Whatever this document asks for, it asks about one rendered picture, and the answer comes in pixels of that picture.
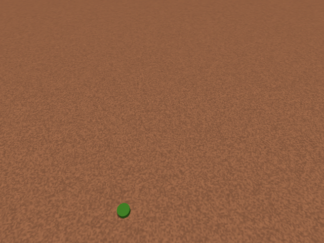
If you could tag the tin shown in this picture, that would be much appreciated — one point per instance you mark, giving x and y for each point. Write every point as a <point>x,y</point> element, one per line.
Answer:
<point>123,210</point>

